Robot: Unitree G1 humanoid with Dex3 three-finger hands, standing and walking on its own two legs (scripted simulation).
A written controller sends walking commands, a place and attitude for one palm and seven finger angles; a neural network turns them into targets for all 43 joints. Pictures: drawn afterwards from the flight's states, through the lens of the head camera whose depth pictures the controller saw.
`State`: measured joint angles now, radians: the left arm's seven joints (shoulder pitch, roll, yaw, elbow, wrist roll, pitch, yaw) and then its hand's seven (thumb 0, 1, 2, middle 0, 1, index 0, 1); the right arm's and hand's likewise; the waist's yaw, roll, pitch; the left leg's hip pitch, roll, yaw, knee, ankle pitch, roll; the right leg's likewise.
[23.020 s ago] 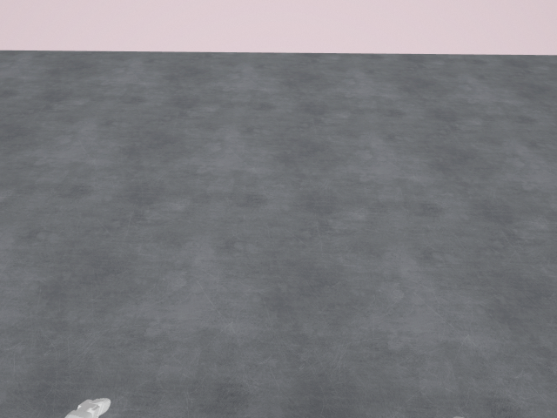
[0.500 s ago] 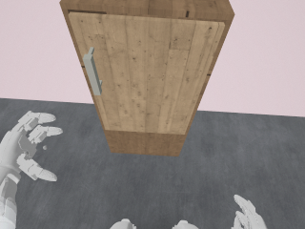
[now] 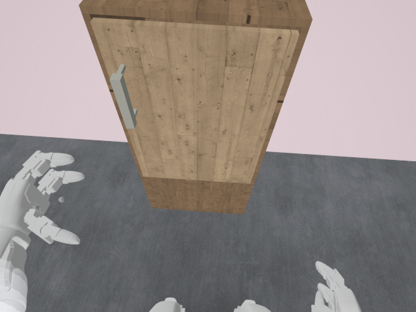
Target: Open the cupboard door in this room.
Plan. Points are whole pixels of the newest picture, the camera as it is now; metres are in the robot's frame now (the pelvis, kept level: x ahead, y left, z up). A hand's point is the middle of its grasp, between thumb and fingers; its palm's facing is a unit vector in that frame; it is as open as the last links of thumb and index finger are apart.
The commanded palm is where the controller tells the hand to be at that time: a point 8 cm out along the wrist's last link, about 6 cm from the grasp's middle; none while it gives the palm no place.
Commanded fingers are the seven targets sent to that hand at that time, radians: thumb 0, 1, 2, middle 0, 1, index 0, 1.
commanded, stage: move the hooked fingers beside the handle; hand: left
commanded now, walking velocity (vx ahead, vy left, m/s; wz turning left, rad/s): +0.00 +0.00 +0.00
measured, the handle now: (126, 97) +0.58 +0.23 +0.05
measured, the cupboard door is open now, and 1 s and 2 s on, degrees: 0 0 0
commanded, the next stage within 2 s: none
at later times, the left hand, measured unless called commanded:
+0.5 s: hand (74, 160) +0.37 +0.29 +0.06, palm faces +0.00 -1.00 -0.03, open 14.0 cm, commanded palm +0.35 +0.34 +0.06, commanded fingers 0.00 -0.50 0.30 -0.30 -1.20 -0.30 -1.20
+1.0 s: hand (83, 133) +0.45 +0.29 +0.05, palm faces -0.02 -1.00 -0.02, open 14.0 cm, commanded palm +0.43 +0.34 +0.05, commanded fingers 0.00 -0.50 0.30 -0.30 -1.20 -0.30 -1.20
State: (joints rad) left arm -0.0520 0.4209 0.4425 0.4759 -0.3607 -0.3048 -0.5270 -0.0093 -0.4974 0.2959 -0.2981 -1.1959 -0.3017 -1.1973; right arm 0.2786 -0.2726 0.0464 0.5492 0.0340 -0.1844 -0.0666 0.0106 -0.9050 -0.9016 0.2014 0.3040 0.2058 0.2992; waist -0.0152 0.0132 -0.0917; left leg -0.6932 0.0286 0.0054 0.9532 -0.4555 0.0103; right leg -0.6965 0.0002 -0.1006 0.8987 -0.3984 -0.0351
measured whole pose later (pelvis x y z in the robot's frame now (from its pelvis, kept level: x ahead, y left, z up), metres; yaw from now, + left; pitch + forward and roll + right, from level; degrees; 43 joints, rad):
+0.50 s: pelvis +0.00 +0.00 -0.01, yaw -1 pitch +15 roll -2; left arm -0.39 0.54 0.51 0.81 -0.30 -0.34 -0.57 -0.01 -0.50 0.30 -0.30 -1.20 -0.30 -1.20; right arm 0.33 -0.29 0.04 0.59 0.03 -0.13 -0.06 0.01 -0.91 -0.90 0.20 0.30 0.21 0.30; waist -0.06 0.00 -0.09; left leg -0.80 0.04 0.02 1.00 -0.47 0.01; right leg -0.81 0.01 -0.08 0.94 -0.40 -0.04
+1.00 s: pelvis +0.00 +0.02 -0.02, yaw -2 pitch +20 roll -3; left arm -0.67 0.65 0.53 1.06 -0.19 -0.37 -0.54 -0.01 -0.50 0.30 -0.30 -1.20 -0.30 -1.20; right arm 0.36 -0.28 0.04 0.58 0.01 -0.02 -0.04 0.01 -0.91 -0.90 0.20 0.30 0.21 0.30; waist -0.12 0.00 -0.10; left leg -0.90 0.04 0.03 1.04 -0.48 0.04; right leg -0.90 0.01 -0.07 0.95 -0.39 -0.01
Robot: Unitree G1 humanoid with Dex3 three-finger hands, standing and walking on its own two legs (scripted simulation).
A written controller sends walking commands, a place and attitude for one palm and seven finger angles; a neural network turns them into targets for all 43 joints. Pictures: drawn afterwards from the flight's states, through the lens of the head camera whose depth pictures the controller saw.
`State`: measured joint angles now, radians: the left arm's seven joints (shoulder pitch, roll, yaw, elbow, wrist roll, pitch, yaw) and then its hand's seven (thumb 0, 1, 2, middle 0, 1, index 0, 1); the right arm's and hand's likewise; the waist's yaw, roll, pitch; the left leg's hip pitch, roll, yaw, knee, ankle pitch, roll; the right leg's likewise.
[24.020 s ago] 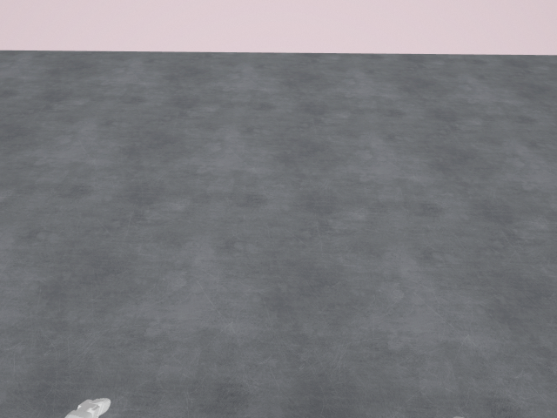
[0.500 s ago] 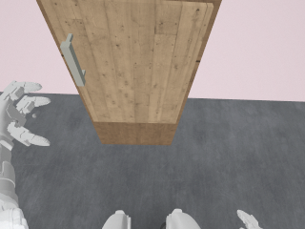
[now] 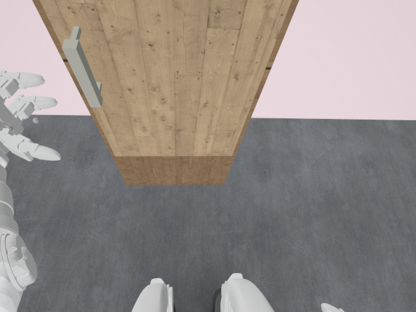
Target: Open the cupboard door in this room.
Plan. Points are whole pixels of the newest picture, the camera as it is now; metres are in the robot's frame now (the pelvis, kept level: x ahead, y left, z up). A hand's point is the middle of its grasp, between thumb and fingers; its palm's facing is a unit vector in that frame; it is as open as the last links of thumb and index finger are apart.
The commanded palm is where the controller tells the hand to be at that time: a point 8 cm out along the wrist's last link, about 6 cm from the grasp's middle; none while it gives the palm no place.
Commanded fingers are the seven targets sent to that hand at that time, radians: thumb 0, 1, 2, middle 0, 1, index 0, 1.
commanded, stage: move the hooked fingers beside the handle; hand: left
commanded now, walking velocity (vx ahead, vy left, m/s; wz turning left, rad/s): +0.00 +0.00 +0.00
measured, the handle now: (87, 70) +0.57 +0.24 +0.06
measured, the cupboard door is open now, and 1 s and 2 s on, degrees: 0 0 0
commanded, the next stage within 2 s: slide the fingers in behind the handle in 1.32 s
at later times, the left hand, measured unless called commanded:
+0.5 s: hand (49, 87) +0.51 +0.29 +0.07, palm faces +0.04 -1.00 -0.03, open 14.0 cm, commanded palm +0.50 +0.34 +0.07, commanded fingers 0.00 -0.50 0.30 -0.30 -1.20 -0.30 -1.20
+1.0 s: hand (38, 89) +0.51 +0.31 +0.07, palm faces +0.02 -1.00 -0.01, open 14.0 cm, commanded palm +0.49 +0.34 +0.06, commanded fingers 0.00 -0.50 0.30 -0.30 -1.20 -0.30 -1.20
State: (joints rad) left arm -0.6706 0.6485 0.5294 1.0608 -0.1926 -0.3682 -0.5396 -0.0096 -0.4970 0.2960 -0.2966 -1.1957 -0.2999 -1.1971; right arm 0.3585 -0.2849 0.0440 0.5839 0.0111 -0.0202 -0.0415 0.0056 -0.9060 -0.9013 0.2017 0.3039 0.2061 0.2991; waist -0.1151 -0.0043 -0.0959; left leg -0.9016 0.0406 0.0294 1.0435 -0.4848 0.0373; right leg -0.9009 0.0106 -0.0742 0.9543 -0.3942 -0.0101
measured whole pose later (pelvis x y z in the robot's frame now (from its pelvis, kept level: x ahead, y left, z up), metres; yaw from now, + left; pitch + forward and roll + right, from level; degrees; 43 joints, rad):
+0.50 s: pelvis +0.00 +0.00 -0.01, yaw -1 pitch +24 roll -4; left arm -0.95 0.83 0.57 1.27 -0.08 -0.33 -0.50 -0.01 -0.50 0.30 -0.30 -1.20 -0.30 -1.20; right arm 0.39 -0.30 0.08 0.59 0.00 0.06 -0.04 0.00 -0.91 -0.90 0.20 0.30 0.21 0.30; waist -0.21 0.00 -0.08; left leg -1.03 0.06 0.01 1.10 -0.49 0.03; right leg -1.02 0.03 -0.09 0.98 -0.39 -0.01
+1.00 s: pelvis +0.01 +0.01 -0.01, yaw -1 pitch +25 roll -6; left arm -0.91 0.84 0.57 1.21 -0.11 -0.31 -0.55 -0.01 -0.50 0.30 -0.30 -1.20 -0.30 -1.20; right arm 0.39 -0.28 0.07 0.58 0.00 0.10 -0.02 0.00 -0.91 -0.90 0.20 0.30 0.21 0.30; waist -0.20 0.01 -0.10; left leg -1.04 0.06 0.00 1.11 -0.51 0.04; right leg -1.01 0.03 -0.10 0.96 -0.40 -0.01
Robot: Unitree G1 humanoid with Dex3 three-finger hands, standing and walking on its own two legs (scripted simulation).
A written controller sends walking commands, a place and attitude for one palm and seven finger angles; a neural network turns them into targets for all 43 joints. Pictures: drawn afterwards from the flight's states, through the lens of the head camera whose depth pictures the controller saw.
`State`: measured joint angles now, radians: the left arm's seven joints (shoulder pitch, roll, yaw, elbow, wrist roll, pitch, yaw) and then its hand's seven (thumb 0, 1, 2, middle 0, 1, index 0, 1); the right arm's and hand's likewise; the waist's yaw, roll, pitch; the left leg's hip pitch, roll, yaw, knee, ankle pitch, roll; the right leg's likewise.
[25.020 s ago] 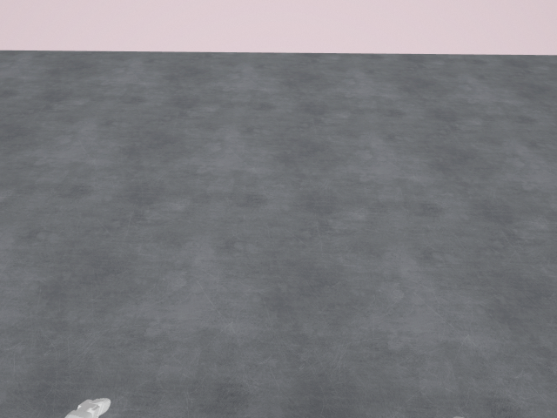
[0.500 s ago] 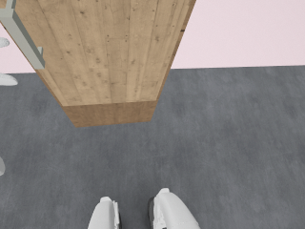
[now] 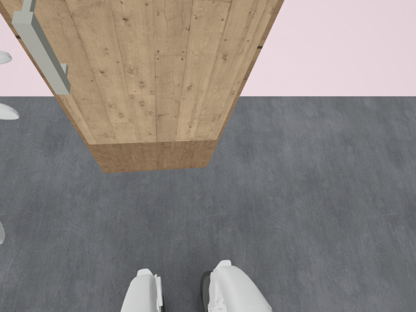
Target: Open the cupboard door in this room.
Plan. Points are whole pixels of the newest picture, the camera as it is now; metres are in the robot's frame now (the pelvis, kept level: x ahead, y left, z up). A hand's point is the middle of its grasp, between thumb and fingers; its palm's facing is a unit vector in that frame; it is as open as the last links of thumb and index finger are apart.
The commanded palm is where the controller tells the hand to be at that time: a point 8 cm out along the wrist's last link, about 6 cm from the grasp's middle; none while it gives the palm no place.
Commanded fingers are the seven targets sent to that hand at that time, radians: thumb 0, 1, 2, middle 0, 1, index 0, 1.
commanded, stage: move the hooked fingers beside the handle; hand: left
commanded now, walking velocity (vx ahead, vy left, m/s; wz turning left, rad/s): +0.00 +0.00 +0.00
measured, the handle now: (48, 49) +0.56 +0.24 +0.07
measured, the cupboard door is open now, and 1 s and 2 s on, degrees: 0 0 0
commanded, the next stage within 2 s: slide the fingers in behind the handle in 0.32 s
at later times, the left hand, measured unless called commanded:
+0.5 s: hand out of the picture +0.49 +0.30 +0.08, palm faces +0.06 -1.00 -0.03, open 14.0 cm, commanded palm +0.48 +0.33 +0.07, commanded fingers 0.00 -0.50 0.30 -0.30 -1.20 -0.30 -1.20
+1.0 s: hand (24, 78) +0.49 +0.27 +0.07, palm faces +0.04 -1.00 -0.02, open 14.0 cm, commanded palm +0.48 +0.30 +0.07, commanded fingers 0.00 -0.50 0.30 -0.30 -1.20 -0.30 -1.20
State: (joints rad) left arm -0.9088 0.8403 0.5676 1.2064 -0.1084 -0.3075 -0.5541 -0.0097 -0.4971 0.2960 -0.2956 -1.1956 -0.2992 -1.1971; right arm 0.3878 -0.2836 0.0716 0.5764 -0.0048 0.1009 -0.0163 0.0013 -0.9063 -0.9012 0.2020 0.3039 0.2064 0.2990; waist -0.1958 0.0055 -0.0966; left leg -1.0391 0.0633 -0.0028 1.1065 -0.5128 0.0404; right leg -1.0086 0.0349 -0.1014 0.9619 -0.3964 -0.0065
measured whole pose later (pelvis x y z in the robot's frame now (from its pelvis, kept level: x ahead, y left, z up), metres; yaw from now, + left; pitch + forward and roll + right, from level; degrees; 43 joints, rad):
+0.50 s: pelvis +0.00 +0.00 +0.00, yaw +0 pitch +24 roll -5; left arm -0.89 0.81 0.57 1.22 -0.10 -0.34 -0.50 -0.01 -0.50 0.30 -0.30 -1.20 -0.30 -1.20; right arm 0.41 -0.28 0.07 0.58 -0.01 0.10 -0.02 0.00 -0.91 -0.90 0.20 0.30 0.21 0.30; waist -0.20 0.01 -0.09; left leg -1.02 0.06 0.01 1.09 -0.50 0.04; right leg -1.00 0.03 -0.09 0.97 -0.39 -0.01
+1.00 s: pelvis +0.00 -0.01 +0.00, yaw +0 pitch +24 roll -4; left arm -0.89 0.73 0.52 1.21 -0.11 -0.34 -0.45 -0.01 -0.50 0.30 -0.30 -1.20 -0.30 -1.20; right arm 0.38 -0.28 0.07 0.58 0.00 0.09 -0.02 0.00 -0.91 -0.90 0.20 0.30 0.21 0.30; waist -0.19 0.01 -0.09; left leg -1.00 0.06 0.01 1.09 -0.50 0.03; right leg -0.99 0.04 -0.09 0.97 -0.40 -0.02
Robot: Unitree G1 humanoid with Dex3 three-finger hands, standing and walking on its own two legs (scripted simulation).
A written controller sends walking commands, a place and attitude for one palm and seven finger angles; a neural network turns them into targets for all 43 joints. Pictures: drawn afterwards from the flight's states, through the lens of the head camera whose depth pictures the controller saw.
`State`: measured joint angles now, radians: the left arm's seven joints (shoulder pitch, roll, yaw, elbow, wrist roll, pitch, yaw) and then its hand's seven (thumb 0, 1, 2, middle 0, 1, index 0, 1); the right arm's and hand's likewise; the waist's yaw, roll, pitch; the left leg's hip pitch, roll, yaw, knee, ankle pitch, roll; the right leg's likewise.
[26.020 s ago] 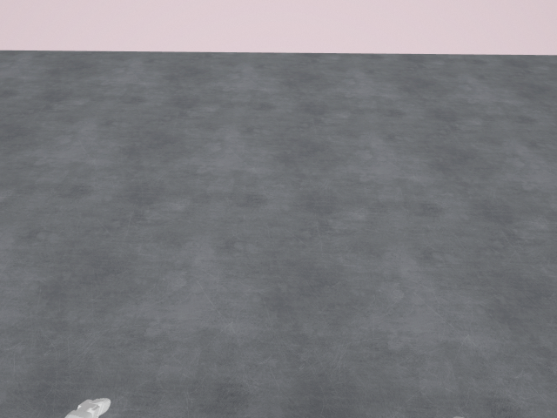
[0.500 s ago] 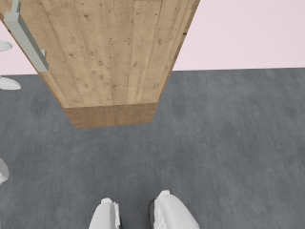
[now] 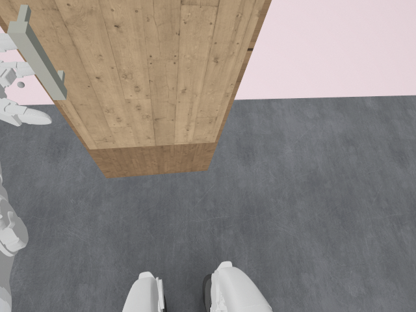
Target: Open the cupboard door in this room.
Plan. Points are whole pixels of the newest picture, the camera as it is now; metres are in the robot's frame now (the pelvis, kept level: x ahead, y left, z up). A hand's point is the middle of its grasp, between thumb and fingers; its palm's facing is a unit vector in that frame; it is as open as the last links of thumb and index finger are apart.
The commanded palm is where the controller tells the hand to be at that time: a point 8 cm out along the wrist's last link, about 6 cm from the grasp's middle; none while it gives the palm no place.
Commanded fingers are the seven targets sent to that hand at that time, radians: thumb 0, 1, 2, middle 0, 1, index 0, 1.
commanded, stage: slide the fingers in behind the handle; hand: left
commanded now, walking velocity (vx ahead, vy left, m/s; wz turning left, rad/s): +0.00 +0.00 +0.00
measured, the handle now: (44, 57) +0.56 +0.25 +0.07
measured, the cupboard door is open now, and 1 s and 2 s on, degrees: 0 0 0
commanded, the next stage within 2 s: close the thumb around the handle in 1.02 s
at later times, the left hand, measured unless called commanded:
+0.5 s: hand (48, 82) +0.51 +0.24 +0.07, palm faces +0.03 -1.00 -0.02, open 14.0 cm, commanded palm +0.49 +0.28 +0.07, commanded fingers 0.00 -0.50 0.30 -0.30 -1.20 -0.30 -1.20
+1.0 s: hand (46, 83) +0.50 +0.24 +0.07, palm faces +0.05 -1.00 -0.02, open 14.0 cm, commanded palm +0.48 +0.27 +0.07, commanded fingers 0.00 -0.50 0.30 -0.30 -1.20 -0.30 -1.20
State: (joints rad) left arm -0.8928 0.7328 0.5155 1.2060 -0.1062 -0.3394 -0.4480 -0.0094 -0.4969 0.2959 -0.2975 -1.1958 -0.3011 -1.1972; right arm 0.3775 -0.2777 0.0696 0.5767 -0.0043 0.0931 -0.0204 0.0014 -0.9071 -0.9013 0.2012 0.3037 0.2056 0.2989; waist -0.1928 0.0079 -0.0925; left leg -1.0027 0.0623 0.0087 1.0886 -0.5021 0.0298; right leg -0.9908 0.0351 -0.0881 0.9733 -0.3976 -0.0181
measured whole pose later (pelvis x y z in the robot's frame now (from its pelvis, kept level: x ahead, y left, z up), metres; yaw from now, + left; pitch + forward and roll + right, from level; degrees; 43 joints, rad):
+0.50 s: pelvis +0.01 +0.00 +0.00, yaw +0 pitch +23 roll -4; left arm -0.85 0.60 0.45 1.14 -0.11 -0.37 -0.35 -0.01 -0.50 0.30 -0.30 -1.20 -0.30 -1.20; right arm 0.40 -0.26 0.05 0.59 -0.01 0.10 0.00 0.00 -0.91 -0.90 0.20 0.30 0.21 0.30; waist -0.18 0.02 -0.11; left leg -0.96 0.06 0.02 1.06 -0.51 0.03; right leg -0.95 0.03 -0.08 0.96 -0.41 -0.02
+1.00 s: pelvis +0.00 -0.01 +0.00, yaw +0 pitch +23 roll -3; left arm -0.86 0.60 0.45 1.16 -0.12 -0.39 -0.34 -0.01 -0.50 0.30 -0.30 -1.20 -0.30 -1.20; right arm 0.39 -0.27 0.05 0.60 -0.01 0.09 -0.01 0.00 -0.91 -0.90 0.20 0.30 0.20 0.30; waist -0.17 0.01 -0.10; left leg -0.96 0.06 0.01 1.06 -0.50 0.02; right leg -0.96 0.03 -0.08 0.97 -0.41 -0.02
